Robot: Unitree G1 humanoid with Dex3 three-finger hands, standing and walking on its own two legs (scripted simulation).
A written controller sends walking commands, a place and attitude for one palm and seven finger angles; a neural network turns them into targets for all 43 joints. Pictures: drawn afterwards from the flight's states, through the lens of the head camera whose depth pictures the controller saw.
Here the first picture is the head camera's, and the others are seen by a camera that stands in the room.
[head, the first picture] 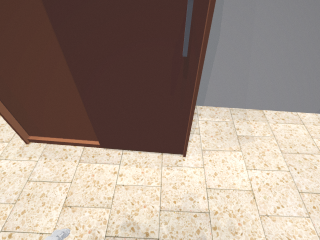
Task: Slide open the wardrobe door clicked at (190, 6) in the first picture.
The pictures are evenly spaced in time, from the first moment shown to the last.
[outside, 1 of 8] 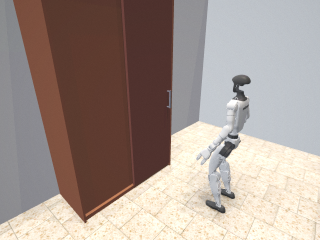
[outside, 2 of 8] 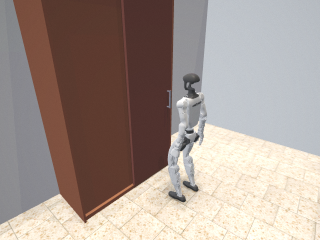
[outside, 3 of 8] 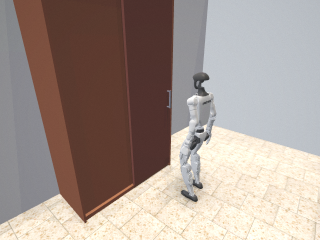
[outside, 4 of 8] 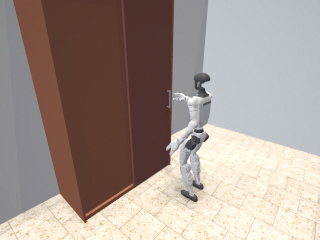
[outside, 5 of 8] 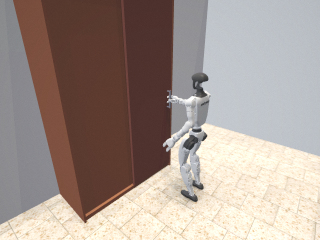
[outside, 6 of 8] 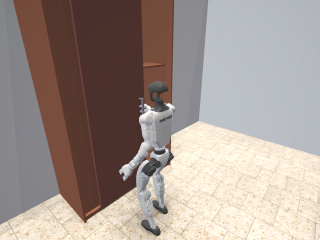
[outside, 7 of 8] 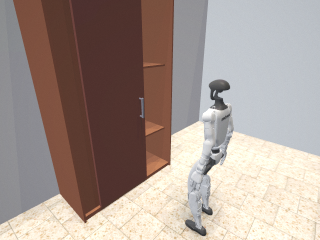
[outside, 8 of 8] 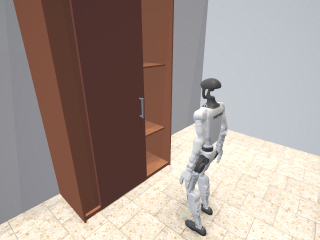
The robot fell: no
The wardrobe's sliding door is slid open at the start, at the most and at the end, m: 0.00 0.42 0.42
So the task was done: yes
